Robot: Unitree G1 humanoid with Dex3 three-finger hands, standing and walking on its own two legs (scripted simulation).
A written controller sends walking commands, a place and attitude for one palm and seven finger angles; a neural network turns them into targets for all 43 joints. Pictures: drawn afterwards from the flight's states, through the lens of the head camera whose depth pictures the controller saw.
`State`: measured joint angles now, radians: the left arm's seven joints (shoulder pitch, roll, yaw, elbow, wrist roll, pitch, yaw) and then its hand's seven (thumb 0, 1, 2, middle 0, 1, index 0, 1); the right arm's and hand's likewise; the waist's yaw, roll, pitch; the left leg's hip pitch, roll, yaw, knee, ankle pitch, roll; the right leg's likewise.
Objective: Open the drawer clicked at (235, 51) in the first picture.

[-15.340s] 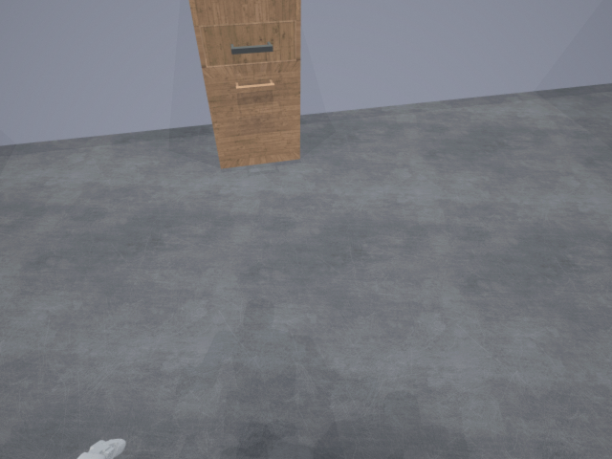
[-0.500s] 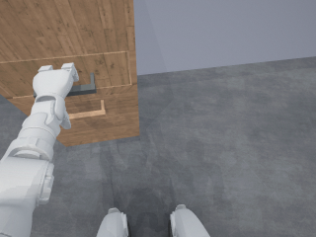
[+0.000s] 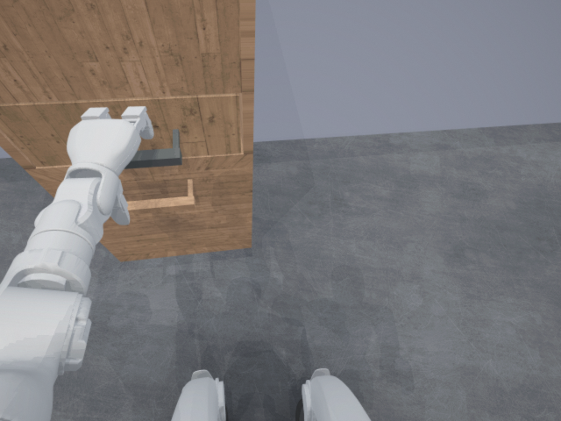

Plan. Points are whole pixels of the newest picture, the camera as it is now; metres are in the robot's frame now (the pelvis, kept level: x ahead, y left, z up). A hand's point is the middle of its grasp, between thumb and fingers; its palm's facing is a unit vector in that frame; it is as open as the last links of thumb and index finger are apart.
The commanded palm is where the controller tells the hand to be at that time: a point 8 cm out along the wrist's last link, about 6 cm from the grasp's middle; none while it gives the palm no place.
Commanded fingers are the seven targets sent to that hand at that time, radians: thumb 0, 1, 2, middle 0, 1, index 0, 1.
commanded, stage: lower the fingers behind the handle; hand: left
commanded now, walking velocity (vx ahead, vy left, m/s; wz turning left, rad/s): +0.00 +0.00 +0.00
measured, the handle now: (130, 149) +0.57 +0.22 -0.05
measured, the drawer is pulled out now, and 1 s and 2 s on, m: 0.00 0.00 0.00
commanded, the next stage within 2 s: close the thumb around the handle in 1.22 s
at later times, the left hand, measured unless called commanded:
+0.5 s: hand (118, 172) +0.51 +0.23 -0.04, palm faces -0.10 -0.01 -0.99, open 13.9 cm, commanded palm +0.50 +0.21 -0.01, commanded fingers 0.00 -0.50 0.30 -0.30 -1.20 -0.30 -1.20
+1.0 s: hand (121, 182) +0.51 +0.24 -0.08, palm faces -0.09 +0.01 -1.00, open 13.9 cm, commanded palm +0.51 +0.20 -0.03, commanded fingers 0.00 -0.50 0.30 -0.30 -1.20 -0.30 -1.20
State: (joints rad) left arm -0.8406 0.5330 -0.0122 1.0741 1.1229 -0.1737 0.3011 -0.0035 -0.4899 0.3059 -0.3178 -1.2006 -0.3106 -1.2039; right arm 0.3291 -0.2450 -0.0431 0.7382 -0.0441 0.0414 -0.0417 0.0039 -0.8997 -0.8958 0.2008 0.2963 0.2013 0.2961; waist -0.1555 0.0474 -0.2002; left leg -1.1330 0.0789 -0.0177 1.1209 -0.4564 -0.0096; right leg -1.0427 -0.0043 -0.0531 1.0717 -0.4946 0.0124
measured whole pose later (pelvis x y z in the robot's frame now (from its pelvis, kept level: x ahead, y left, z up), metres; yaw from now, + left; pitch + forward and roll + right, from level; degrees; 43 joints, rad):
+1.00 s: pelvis -0.02 +0.00 -0.05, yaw -2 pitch +33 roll -4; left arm -0.99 0.59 0.01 1.18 1.13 0.03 0.38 0.00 -0.49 0.31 -0.30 -1.20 -0.31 -1.20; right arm 0.27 -0.23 -0.01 0.72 -0.05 0.04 0.00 0.00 -0.90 -0.90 0.20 0.30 0.20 0.30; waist -0.19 0.07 -0.17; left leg -1.42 0.08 -0.03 1.35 -0.50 0.00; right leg -1.33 0.00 -0.05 1.30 -0.54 0.02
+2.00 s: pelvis -0.02 +0.01 -0.06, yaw -2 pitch +33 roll -5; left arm -0.94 0.60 0.05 1.12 1.14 -0.04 0.43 0.00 0.76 0.85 -0.37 -1.34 -0.41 -1.33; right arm 0.30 -0.24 -0.02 0.72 -0.05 0.05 0.01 0.00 -0.90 -0.90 0.20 0.30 0.20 0.30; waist -0.18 0.07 -0.17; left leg -1.44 0.09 -0.02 1.37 -0.52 0.00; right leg -1.35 0.01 -0.04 1.32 -0.55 0.02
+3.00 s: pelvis +0.03 +0.01 -0.01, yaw -2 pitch +29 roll -3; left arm -0.50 0.40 0.02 0.83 1.12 -0.03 0.53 0.01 0.77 0.80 -0.30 -1.35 -0.39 -1.35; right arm 0.24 -0.23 -0.07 0.70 -0.06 0.09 0.02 0.00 -0.90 -0.90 0.20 0.30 0.20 0.30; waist -0.08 0.04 -0.20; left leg -1.15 0.08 0.02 1.19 -0.55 0.01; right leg -1.08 0.00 0.00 1.15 -0.56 0.03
